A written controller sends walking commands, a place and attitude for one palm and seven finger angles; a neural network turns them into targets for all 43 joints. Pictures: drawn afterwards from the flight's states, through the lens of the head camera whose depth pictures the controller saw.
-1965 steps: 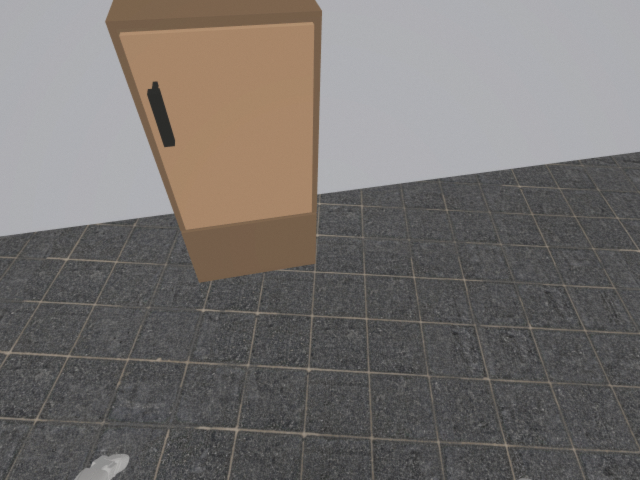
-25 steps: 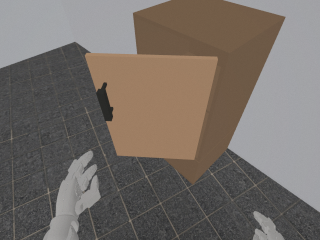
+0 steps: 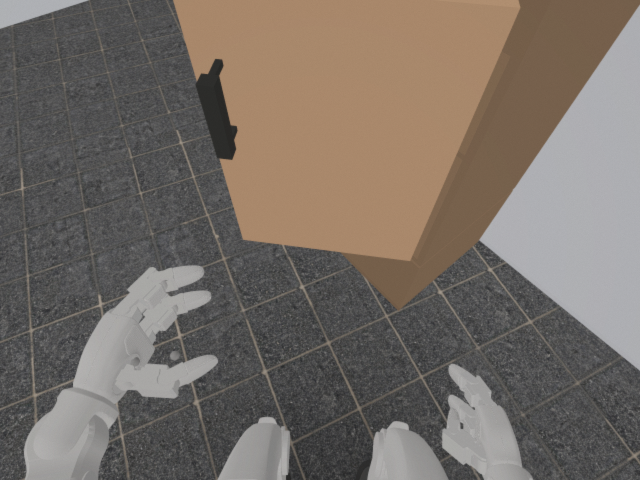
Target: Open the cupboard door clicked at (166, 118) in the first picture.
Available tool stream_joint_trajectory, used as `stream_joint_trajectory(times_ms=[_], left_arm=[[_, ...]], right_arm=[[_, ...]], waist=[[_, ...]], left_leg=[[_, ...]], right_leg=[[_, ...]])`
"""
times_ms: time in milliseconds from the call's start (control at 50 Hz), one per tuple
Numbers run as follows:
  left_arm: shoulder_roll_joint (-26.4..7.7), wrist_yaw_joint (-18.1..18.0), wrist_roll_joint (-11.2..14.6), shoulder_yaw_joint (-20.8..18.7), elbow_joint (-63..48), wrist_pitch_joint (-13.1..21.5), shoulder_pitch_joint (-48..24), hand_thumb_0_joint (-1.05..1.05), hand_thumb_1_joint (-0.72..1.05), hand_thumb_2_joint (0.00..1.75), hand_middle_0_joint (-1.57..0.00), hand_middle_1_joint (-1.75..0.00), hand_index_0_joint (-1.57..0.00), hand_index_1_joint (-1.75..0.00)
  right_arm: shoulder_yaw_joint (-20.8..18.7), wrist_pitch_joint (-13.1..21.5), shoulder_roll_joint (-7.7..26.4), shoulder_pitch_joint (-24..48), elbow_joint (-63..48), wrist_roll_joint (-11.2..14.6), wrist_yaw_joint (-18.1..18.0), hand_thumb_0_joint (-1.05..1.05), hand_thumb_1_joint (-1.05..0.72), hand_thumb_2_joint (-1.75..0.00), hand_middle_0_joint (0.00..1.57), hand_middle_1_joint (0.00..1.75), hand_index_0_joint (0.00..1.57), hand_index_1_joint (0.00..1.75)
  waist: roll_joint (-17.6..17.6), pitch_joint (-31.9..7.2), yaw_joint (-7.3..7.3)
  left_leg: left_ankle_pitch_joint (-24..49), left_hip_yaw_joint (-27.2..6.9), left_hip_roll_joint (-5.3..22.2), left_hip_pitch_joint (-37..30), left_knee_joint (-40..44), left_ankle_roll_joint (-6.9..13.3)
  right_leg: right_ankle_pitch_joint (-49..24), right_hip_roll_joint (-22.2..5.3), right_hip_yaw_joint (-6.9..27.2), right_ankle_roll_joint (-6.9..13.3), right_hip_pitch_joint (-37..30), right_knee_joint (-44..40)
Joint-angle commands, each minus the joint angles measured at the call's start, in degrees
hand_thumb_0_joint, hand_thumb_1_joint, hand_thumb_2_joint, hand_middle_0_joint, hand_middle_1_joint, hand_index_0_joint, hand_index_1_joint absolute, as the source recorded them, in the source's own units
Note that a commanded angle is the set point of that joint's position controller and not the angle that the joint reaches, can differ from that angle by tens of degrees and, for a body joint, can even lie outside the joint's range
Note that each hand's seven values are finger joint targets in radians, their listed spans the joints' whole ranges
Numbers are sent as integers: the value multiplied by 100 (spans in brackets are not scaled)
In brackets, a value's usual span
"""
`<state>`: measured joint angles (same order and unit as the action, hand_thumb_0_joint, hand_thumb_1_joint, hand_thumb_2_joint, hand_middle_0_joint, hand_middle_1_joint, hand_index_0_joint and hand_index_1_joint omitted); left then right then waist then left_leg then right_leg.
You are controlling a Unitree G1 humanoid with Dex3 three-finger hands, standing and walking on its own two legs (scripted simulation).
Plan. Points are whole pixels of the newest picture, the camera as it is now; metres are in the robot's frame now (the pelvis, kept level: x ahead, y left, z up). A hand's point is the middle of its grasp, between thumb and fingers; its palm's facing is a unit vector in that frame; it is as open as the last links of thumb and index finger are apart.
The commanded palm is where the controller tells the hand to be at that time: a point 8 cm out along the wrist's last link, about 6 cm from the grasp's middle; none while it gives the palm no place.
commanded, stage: raise the hand with hooked fingers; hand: left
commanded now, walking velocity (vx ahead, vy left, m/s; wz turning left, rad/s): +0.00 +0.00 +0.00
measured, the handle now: (222, 110) +0.61 +0.19 +0.06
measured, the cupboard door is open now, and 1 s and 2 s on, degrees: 42 42 42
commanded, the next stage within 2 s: move the hooked fingers beside the handle in 1.34 s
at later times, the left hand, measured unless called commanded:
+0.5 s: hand (97, 307) +0.28 +0.26 +0.08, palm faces -0.02 -1.00 -0.07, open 13.4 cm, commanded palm +0.26 +0.31 +0.07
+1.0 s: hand (84, 272) +0.31 +0.28 +0.08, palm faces -0.08 -1.00 -0.05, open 14.0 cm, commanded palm +0.29 +0.33 +0.09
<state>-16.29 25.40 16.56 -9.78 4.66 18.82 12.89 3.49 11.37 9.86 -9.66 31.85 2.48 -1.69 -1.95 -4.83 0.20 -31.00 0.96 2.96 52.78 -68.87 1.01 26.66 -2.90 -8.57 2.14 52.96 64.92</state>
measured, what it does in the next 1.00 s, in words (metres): stands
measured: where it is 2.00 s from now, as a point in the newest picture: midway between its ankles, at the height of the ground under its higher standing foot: outside the picture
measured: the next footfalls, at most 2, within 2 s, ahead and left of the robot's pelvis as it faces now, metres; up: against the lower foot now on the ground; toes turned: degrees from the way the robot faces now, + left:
none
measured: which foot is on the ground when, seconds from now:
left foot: down 0.00-1.00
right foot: down 0.00-1.00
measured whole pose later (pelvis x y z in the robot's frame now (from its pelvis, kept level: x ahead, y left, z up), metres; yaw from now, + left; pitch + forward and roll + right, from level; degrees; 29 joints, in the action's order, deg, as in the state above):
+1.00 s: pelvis +0.02 +0.02 +0.03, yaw -1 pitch +14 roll -2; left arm -26.2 34.0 21.2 -24.8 25.1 16.4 -0.9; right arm 1.9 11.8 16.8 -16.9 31.6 2.5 -2.7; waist -1.1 -5.1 -1.5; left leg -28.1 2.8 2.4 43.6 -57.6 2.2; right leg 23.0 -2.3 -6.9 0.5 44.2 53.3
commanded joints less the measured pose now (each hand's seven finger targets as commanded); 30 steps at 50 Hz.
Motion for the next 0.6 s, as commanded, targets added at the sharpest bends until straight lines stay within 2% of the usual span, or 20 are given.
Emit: stream_joint_trajectory(times_ms=[0,20,40,80,120,160,180,220,240,280,300,320,360,380,400,440,480,520,580], left_arm=[[-1029,-448,499,-1467,-1543,-66,717,0,-1,51,-27,-88,-27,-88],[-925,-626,504,-1463,-1658,64,762,0,-3,50,-27,-90,-27,-90],[-790,-774,450,-1352,-1778,244,725,0,-6,49,-27,-92,-27,-92],[-712,-917,282,-1118,-1526,533,450,0,-10,47,-27,-94,-27,-94],[-623,-821,90,-804,-1099,802,77,0,-15,45,-27,-98,-27,-98],[-641,-583,12,-611,-724,910,-148,0,-20,43,-28,-100,-28,-100],[-669,-401,50,-534,-628,902,-332,0,-22,42,-28,-102,-28,-102],[-1006,-102,167,-791,-613,843,-461,0,-27,40,-28,-105,-28,-105],[-1217,-3,220,-968,-764,815,-500,0,-29,39,-29,-107,-29,-107],[-1637,71,367,-1400,-910,716,-533,0,-34,37,-29,-110,-29,-110],[-1590,82,450,-1456,-1071,726,-496,0,-36,36,-29,-111,-29,-111],[-1692,19,515,-1634,-1203,744,-452,0,-38,35,-29,-112,-29,-112],[-1552,-116,590,-1701,-1084,737,-330,0,-43,33,-29,-115,-29,-115],[-1627,-167,599,-1799,-957,721,-374,0,-45,32,-30,-117,-30,-117],[-1434,-179,570,-1653,-713,663,-363,0,-48,31,-30,-118,-30,-118],[-1352,-158,486,-1528,-374,552,-539,0,-50,30,-30,-120,-30,-120],[-1272,-2,412,-1344,71,348,-731,0,-50,30,-30,-120,-30,-120],[-1439,206,360,-1322,249,206,-1049,0,-50,30,-30,-120,-30,-120],[-1827,410,392,-1534,64,186,-1672,0,-50,30,-30,-120,-30,-120]], right_arm=[[-628,274,1006,198,-1255,31,-189,0,-90,-90,20,30,20,30],[-634,297,936,180,-1190,10,-173,0,-90,-90,20,30,20,30],[-639,323,910,117,-1120,-11,-156,0,-90,-90,20,30,20,30],[-634,352,967,50,-968,-72,-138,0,-90,-90,20,30,20,30],[-647,398,1119,-124,-810,-69,-132,0,-90,-90,20,30,20,30],[-643,467,1263,-247,-766,-40,-145,0,-90,-90,20,30,20,30],[-649,485,1330,-266,-795,-10,-169,0,-90,-90,20,30,20,30],[-669,531,1428,-380,-842,38,-217,0,-90,-90,20,30,20,30],[-680,562,1457,-402,-853,48,-241,0,-90,-90,20,30,20,30],[-667,577,1466,-435,-871,35,-258,0,-90,-90,20,30,20,30],[-647,583,1429,-434,-880,31,-250,0,-90,-90,20,30,20,30],[-657,588,1394,-429,-881,23,-237,0,-90,-90,20,30,20,30],[-642,568,1337,-419,-840,14,-206,0,-90,-90,20,30,20,30],[-639,551,1339,-430,-821,-11,-187,0,-90,-90,20,30,20,30],[-620,505,1335,-421,-814,-3,-163,0,-90,-90,20,30,20,30],[-625,444,1393,-443,-802,0,-135,0,-90,-90,20,30,20,30],[-607,385,1454,-490,-853,3,-130,0,-90,-90,20,30,20,30],[-596,351,1536,-521,-915,34,-145,0,-90,-90,20,30,20,30],[-577,376,1575,-523,-943,25,-203,0,-90,-90,20,30,20,30]], waist=[[225,-2358,427],[42,-2219,425],[32,-2129,363],[105,-1535,154],[40,-1065,-155],[45,-896,-302],[41,-815,-345],[31,-1245,-278],[-102,-1549,-211],[-328,-1825,-47],[-449,-1977,14],[-509,-2086,76],[-538,-1904,99],[-568,-1833,128],[-506,-1576,41],[-489,-1283,-62],[-326,-1009,-159],[-148,-1050,-233],[-345,-1384,-204]], left_leg=[[1867,-279,-337,-977,1550,-4],[1972,-283,-321,-1067,1609,-34],[2037,-287,-296,-1135,1646,-44],[1817,-330,-258,-988,1627,-42],[1265,-326,-246,-849,1551,-25],[733,-341,-261,-732,1550,-4],[651,-351,-271,-737,1550,10],[722,-342,-286,-929,1620,27],[969,-332,-285,-1097,1629,38],[1521,-354,-280,-1364,1683,20],[1859,-359,-272,-1552,1739,2],[2137,-356,-263,-1673,1750,-11],[2389,-362,-241,-1749,1791,-55],[2520,-373,-249,-1707,1782,-76],[2473,-363,-230,-1682,1815,-92],[2225,-353,-226,-1573,1842,-107],[2018,-345,-232,-1445,1880,-85],[1714,-334,-242,-1400,1914,-52],[1851,-362,-240,-1648,1904,-40]], right_leg=[[-1125,218,620,-109,-2386,-1201],[-1249,229,553,-92,-2277,-1165],[-1285,249,487,-87,-2117,-1130],[-985,288,425,-66,-1673,-1125],[-408,269,448,-95,-1101,-1202],[113,248,489,-99,-813,-1295],[162,257,534,-77,-791,-1324],[99,242,604,-83,-1087,-1430],[-136,233,620,-79,-1292,-1421],[-654,279,573,-32,-1609,-1339],[-960,282,524,-31,-1773,-1303],[-1204,290,504,-38,-1878,-1291],[-1373,316,428,-43,-1850,-1286],[-1484,339,411,-15,-1904,-1250],[-1450,347,364,-34,-1755,-1268],[-1292,335,333,-53,-1566,-1314],[-1204,353,333,-48,-1467,-1394],[-1031,341,381,-77,-1483,-1514],[-1112,354,435,-33,-1602,-1499]])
